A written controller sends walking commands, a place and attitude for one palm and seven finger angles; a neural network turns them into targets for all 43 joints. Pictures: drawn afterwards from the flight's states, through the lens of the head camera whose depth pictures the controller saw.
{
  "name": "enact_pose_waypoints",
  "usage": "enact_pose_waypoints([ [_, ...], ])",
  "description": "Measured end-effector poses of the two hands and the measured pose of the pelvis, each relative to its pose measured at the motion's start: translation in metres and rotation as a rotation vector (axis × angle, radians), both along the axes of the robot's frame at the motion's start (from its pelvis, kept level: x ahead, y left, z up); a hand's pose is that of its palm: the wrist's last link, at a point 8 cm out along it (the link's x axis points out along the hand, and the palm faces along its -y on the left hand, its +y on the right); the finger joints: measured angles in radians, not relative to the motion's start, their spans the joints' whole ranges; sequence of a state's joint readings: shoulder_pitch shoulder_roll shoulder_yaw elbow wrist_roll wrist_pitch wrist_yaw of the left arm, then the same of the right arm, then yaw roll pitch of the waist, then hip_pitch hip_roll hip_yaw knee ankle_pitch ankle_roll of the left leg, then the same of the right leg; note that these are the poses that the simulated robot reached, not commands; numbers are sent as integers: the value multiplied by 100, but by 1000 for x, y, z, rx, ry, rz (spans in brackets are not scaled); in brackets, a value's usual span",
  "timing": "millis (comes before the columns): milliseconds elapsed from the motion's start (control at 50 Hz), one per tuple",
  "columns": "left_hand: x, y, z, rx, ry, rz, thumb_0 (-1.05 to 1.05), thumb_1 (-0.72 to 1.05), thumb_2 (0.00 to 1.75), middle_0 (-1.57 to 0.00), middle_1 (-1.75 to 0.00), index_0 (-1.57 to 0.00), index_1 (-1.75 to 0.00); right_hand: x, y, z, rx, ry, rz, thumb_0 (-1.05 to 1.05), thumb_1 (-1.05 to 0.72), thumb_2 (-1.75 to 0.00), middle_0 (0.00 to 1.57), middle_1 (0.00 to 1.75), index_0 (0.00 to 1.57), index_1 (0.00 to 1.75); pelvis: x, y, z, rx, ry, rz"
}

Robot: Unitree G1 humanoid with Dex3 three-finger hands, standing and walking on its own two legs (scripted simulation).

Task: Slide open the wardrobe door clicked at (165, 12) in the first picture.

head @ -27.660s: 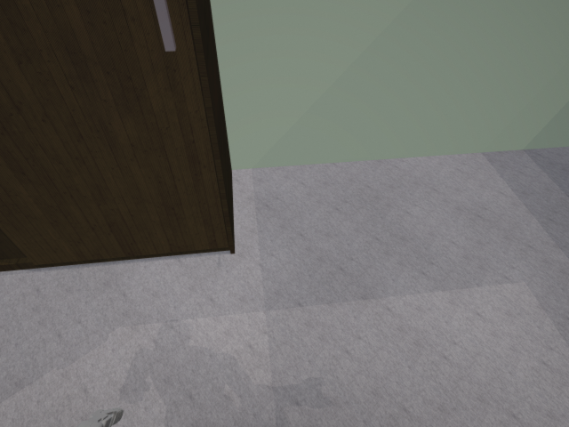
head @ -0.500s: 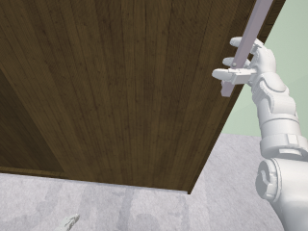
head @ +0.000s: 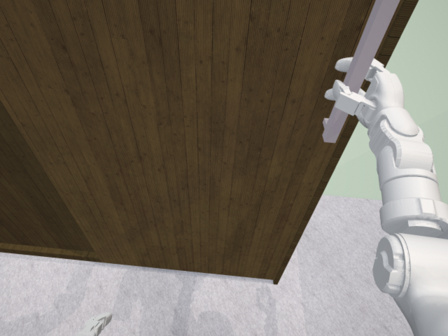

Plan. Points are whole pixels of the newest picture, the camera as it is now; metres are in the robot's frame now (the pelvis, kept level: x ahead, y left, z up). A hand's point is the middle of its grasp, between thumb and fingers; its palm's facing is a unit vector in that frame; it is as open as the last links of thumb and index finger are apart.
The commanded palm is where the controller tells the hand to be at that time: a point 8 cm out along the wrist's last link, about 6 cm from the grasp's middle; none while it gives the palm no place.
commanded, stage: grip the handle and tug to test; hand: right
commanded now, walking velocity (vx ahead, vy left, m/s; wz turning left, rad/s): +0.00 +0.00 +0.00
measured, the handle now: (352, 70) +0.51 -0.16 +0.27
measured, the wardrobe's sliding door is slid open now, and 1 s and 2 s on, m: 0.00 0.00 0.00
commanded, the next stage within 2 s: tug the door sideways, standing still in 0.66 s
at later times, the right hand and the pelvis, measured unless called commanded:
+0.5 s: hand (341, 97) +0.45 -0.14 +0.25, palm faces -0.01 +1.00 +0.01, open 5.7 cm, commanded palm +0.41 -0.19 +0.24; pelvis +0.01 +0.00 +0.00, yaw +1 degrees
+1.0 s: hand (340, 97) +0.45 -0.13 +0.25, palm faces +0.03 +1.00 -0.01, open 5.8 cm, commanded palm +0.43 -0.16 +0.24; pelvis +0.03 +0.01 +0.00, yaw -1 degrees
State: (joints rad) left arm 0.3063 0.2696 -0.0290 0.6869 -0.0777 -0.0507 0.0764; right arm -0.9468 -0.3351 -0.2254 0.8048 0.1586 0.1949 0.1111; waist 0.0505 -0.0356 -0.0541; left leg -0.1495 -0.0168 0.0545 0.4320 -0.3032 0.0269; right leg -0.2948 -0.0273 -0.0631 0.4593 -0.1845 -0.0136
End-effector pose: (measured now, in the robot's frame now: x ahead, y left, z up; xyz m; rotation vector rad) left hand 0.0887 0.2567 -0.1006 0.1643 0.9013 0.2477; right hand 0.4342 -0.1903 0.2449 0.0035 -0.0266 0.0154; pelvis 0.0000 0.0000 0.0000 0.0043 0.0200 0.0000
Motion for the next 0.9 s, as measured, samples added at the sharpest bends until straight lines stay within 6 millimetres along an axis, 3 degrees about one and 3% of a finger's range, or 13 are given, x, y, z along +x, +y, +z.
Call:
enact_pose_waypoints([
  [540, 7, -1, 3, -20, -24, 28, 1, 91, 90, -20, -30, -21, -30, -1, 1, -2, 9, -22, -6, 0, -72, -78, 38, 140, 36, 137, 7, 0, 1, -6, -9, 24],
  [680, 28, 0, 8, -30, -50, 30, 1, 91, 90, -20, -30, -21, -30, -3, 2, -2, 10, -34, -2, -1, -74, -76, 35, 140, 33, 137, 18, 0, 2, -11, -9, 37],
  [900, 83, -3, 14, -22, -80, -49, 1, 91, 90, -20, -30, -20, -30, -4, 3, -1, 8, -19, -18, 0, -73, -79, 33, 140, 32, 137, 34, 4, 1, -14, 4, 6],
])
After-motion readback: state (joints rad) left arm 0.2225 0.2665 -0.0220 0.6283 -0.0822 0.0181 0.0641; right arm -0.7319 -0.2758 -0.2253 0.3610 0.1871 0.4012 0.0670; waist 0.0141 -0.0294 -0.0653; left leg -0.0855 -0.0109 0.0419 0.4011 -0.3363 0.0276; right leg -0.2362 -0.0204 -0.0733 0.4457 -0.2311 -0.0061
